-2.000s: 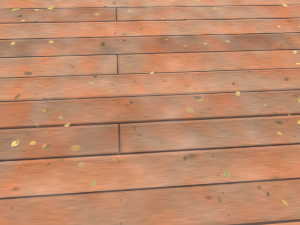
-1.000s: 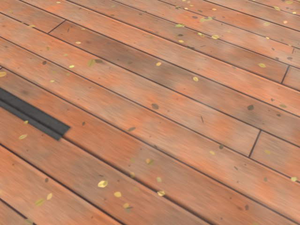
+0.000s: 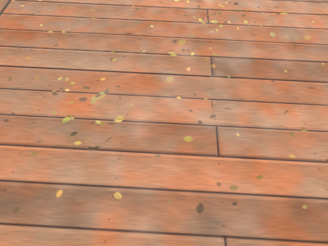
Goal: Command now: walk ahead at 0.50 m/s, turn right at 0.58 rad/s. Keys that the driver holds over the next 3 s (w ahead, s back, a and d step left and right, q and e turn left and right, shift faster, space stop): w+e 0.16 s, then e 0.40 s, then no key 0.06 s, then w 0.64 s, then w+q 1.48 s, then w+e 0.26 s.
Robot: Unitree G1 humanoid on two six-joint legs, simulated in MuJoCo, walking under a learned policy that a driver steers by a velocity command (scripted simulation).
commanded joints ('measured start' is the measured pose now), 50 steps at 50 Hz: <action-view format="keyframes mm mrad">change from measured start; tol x32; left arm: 1 -51 87 31 -106 -6 -10 -9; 50 -223 43 16 -134 16 -46 -22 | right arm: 1 65 -102 -31 -20 -3 -5 -7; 50 173 -147 -24 55 11 23 -19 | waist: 1 -40 163 -3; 15 -40 152 -1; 20 22 -209 -490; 50 -67 184 57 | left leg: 1 248 277 -292 -269 14 146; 17 304 241 153 131 770 45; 18 151 184 166 376 547 -8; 19 -195 45 151 741 -462 -72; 20 -315 -28 -86 970 -566 -87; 41 135 44 -32 -19 -98 8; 44 297 432 -683 -313 -527 247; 50 289 259 -319 -337 -147 159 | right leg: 1 -285 -120 22 21 86 16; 17 140 26 -184 -650 370 -83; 19 642 -268 245 -579 1116 -250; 20 762 -437 622 -685 945 -439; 26 181 -212 276 -833 662 -273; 40 42 -155 322 -851 -204 -184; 45 -471 -6 36 -197 -67 -20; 50 -392 -61 -59 -241 217 20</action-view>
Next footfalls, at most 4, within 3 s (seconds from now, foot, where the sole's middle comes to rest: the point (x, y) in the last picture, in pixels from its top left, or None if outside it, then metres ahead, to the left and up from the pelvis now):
0.36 right None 0.33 -0.17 -0.77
0.84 left None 0.40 0.04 -0.77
1.26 right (246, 243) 0.51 -0.31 -0.77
1.78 left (211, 162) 0.89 -0.20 -0.77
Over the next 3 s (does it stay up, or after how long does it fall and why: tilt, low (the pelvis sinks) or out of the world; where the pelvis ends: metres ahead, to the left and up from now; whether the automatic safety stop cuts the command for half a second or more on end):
stays up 1.34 -0.18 0.01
